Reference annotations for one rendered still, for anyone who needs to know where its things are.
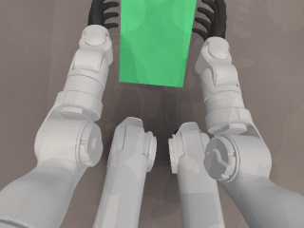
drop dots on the left robot thigh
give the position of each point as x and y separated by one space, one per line
121 200

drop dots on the carton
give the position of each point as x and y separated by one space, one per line
154 41

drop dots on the robot right forearm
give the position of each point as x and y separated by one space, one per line
225 110

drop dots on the right robot hand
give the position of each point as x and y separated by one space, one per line
217 27

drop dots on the left robot hand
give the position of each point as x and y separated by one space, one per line
97 16

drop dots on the right robot shin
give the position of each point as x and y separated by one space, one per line
193 126

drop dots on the robot left forearm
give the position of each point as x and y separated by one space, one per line
81 98

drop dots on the left robot upper arm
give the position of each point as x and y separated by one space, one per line
64 149

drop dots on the right robot upper arm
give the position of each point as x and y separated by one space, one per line
242 164

